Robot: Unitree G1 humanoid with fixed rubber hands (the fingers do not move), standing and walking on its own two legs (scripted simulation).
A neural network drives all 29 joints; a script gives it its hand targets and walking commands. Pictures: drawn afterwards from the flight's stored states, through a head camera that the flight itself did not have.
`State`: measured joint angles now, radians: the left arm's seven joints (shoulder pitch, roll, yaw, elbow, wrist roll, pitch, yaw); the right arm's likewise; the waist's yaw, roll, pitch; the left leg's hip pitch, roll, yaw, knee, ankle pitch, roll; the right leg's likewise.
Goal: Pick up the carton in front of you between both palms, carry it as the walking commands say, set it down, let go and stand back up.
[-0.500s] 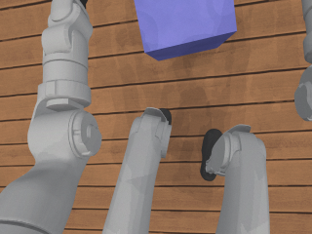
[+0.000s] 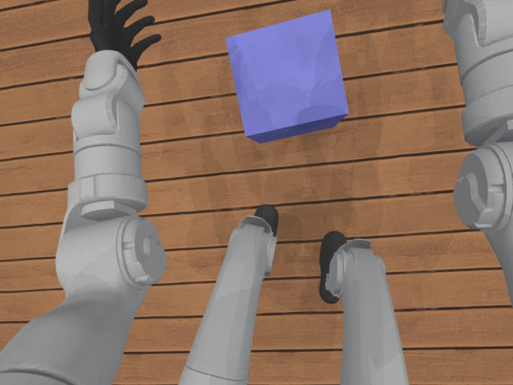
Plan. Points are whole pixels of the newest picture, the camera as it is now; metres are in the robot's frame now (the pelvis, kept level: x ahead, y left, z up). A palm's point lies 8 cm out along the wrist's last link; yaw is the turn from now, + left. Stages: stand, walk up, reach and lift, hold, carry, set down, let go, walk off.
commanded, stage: set down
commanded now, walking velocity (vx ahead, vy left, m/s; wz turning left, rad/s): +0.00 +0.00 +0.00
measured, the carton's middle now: (288, 89) +0.54 +0.10 -0.47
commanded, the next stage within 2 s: let go in 0.04 s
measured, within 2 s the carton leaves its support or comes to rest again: neither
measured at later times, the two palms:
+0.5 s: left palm (47, 121) +0.38 +0.28 +0.02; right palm out of the picture +0.45 -0.12 +0.01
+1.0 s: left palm out of the picture +0.25 +0.24 +0.11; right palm out of the picture +0.32 -0.20 +0.09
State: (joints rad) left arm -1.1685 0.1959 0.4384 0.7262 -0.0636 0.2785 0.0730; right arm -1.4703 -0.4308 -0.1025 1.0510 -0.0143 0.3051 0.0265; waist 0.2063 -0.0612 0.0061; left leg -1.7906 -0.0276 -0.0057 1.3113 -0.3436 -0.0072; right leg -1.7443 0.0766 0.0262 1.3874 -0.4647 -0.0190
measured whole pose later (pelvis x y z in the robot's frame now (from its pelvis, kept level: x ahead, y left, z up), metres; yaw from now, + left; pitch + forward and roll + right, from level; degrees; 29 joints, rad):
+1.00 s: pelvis +0.10 +0.01 +0.17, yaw +1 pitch +7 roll +0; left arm 0.20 0.20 0.01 0.41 -0.04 0.04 -0.08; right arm 0.06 -0.17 -0.09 0.54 -0.04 0.03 -0.01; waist 0.07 0.03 0.04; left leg -0.38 -0.05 -0.05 0.51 -0.24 0.02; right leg -0.31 0.03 0.04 0.52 -0.33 -0.02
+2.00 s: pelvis +0.12 +0.03 +0.18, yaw -1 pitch +0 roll +0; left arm 0.19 0.35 0.04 0.71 0.03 0.01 0.02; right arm 0.17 -0.33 -0.05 0.77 -0.03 0.00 -0.02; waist 0.00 -0.06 0.02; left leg -0.22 -0.05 0.00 0.51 -0.29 0.05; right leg -0.13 0.02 0.08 0.47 -0.34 0.01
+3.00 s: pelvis +0.09 +0.03 +0.19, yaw -1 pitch -2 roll +0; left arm 0.15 0.39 -0.01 1.00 0.02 -0.02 0.02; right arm 0.10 -0.37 -0.02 1.04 -0.01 -0.01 -0.01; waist 0.00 -0.04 0.02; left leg -0.14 -0.04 0.00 0.37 -0.19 0.04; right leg -0.06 0.02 0.08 0.33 -0.23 0.01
